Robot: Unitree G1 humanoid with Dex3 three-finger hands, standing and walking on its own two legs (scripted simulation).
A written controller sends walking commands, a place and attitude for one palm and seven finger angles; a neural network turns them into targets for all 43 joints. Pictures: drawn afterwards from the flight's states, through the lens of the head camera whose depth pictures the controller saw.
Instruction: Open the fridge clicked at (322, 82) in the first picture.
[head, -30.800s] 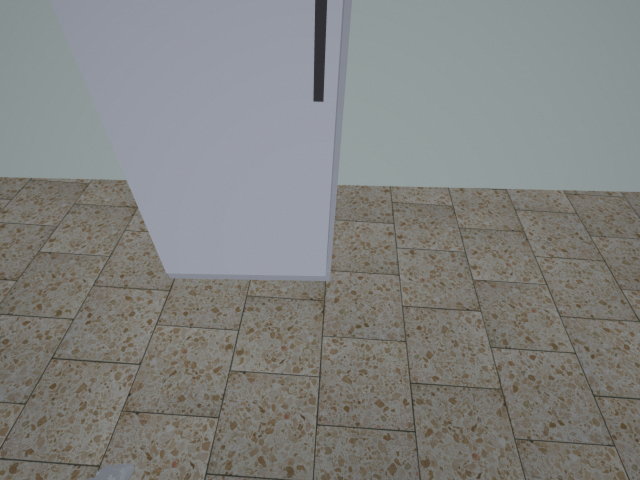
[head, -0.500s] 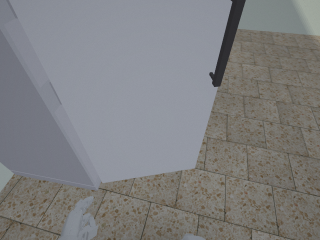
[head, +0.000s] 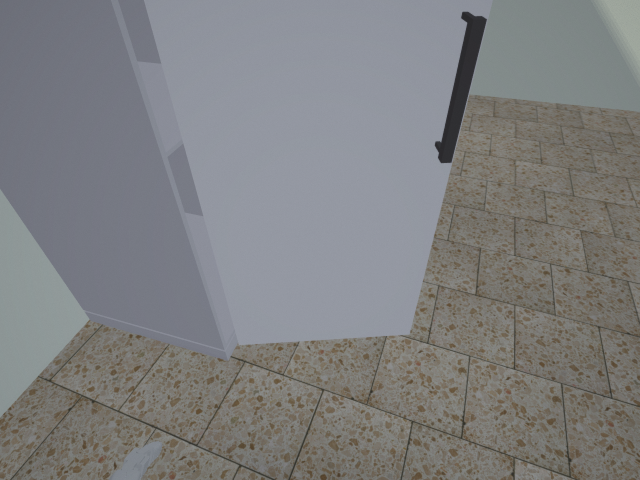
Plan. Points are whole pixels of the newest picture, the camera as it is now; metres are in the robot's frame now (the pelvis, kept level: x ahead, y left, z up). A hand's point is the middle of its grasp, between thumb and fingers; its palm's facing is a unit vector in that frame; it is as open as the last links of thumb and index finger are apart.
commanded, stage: stop stepping back and stand still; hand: right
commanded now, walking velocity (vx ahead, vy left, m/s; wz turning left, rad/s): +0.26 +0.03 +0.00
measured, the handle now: (455, 93) +0.75 -0.22 +0.19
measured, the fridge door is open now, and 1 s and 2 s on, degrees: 69 69 69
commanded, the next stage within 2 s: let the arm hang, fingers relaxed in 1.22 s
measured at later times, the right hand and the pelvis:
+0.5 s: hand out of the picture +0.12 -0.27 +0.18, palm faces +0.50 +0.77 -0.40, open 7.4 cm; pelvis -0.07 +0.00 +0.00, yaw -1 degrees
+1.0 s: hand out of the picture +0.15 -0.30 +0.16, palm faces +0.47 +0.76 -0.46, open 7.4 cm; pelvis -0.03 -0.03 +0.00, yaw -2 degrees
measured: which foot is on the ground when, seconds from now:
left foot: down 0.00-0.04, up 0.06-0.26, down 0.28-1.00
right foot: up 0.00-0.02, down 0.04-0.28, up 0.30-0.56, down 0.58-1.00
